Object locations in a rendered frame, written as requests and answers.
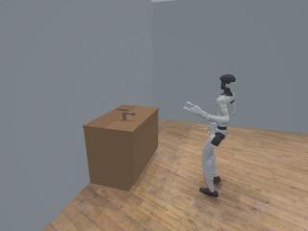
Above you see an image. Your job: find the robot left foot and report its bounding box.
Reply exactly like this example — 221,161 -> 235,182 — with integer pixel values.
199,188 -> 218,197

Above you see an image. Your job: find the left robot upper arm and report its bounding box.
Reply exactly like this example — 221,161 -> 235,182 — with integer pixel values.
217,95 -> 230,125

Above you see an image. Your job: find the robot left forearm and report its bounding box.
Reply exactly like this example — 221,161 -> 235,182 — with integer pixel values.
199,111 -> 228,124

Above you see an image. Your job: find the right robot upper arm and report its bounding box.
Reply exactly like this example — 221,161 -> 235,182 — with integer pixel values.
231,92 -> 236,116

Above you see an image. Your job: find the robot left hand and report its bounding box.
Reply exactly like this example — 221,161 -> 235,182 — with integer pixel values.
184,101 -> 202,116

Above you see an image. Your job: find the counter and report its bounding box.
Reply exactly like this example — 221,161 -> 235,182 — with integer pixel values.
83,105 -> 160,192

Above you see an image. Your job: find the left robot shin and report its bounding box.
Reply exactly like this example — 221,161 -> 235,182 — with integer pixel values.
201,162 -> 214,192

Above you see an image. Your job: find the robot right hand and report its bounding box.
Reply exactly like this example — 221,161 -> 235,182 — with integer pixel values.
205,122 -> 218,134

